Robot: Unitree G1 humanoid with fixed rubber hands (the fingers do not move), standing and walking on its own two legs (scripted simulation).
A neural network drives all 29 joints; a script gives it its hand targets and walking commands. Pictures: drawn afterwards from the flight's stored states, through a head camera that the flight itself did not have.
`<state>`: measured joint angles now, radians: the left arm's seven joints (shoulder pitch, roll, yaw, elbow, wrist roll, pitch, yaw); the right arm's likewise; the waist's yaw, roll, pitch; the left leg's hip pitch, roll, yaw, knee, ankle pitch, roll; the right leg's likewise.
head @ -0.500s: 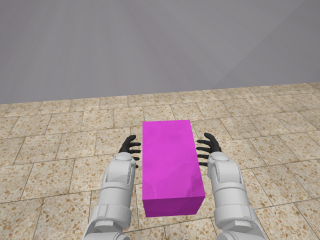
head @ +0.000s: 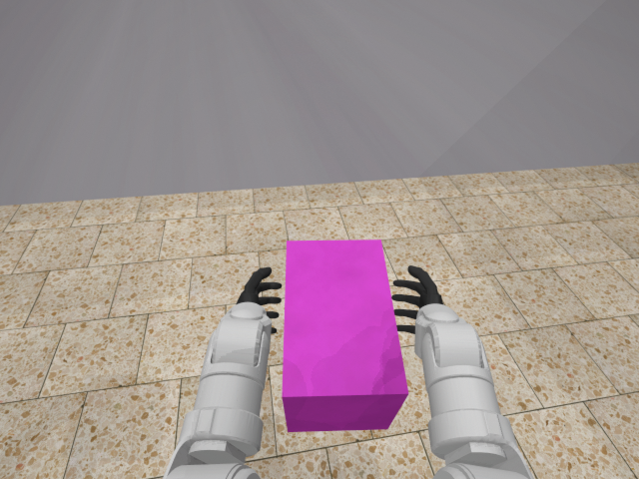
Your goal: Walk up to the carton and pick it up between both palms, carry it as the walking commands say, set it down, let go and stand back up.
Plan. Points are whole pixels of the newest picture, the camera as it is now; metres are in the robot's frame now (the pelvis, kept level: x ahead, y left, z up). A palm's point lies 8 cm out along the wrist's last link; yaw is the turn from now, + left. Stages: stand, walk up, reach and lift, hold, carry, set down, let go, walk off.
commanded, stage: carry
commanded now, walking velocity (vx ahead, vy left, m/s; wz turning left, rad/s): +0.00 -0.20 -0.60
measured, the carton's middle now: (335, 332) +0.35 -0.01 -0.03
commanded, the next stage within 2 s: none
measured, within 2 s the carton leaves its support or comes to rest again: neither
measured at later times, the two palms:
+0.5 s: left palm (384, 300) +0.33 -0.06 +0.08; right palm (580, 346) +0.26 -0.29 +0.09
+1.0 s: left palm (538, 332) +0.28 -0.25 +0.09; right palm out of the picture +0.16 -0.45 +0.09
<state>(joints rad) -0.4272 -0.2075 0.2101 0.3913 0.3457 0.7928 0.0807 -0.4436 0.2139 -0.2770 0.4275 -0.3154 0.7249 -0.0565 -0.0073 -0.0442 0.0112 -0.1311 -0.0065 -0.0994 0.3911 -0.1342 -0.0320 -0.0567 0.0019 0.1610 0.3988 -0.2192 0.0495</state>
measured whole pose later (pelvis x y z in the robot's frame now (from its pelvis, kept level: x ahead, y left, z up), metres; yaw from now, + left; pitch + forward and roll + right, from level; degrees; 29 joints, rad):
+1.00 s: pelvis -0.05 -0.19 -0.02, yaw -32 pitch +5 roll -4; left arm -0.41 -0.20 0.05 -0.17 0.10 1.22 0.34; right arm -0.38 0.19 -0.10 -0.17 -0.08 1.15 -0.28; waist 0.01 0.02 -0.10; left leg -0.26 0.35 0.24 0.66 -0.41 -0.16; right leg -0.45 -0.02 -0.16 0.57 -0.24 0.01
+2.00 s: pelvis -0.30 -0.37 -0.02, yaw -64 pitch +6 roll +0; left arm -0.37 -0.19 0.05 -0.19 0.11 1.12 0.28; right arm -0.35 0.18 -0.06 -0.25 -0.04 1.11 -0.30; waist -0.02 -0.02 -0.03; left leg -0.58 0.08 0.11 1.00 -0.46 -0.10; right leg -0.48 0.10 -0.04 0.52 -0.15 -0.11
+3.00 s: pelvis -0.56 -0.35 +0.00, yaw -97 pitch +3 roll -3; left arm -0.30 -0.16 -0.01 -0.21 0.09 1.21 0.29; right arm -0.33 0.17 -0.06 -0.18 -0.07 1.16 -0.26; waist 0.01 -0.02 -0.07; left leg -0.28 0.12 0.20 0.52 -0.27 0.04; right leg -0.59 0.13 -0.07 0.99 -0.34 0.05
